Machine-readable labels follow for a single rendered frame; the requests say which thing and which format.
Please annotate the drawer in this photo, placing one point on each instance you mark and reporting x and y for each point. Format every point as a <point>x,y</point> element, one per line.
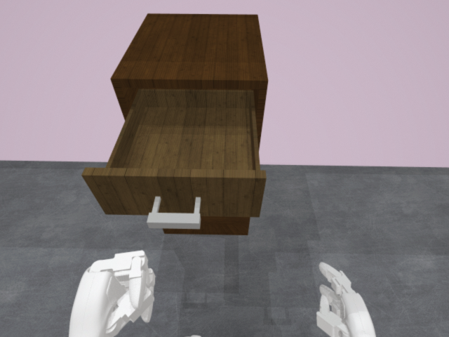
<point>179,144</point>

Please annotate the cabinet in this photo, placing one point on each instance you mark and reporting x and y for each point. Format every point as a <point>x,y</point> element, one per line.
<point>198,52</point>

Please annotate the handle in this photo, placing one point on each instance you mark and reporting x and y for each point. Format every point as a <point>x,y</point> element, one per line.
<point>174,220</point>

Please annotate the robot right hand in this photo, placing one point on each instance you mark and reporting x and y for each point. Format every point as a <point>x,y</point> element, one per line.
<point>350,316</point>

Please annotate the robot left hand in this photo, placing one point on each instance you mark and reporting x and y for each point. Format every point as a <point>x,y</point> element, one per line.
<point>124,280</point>

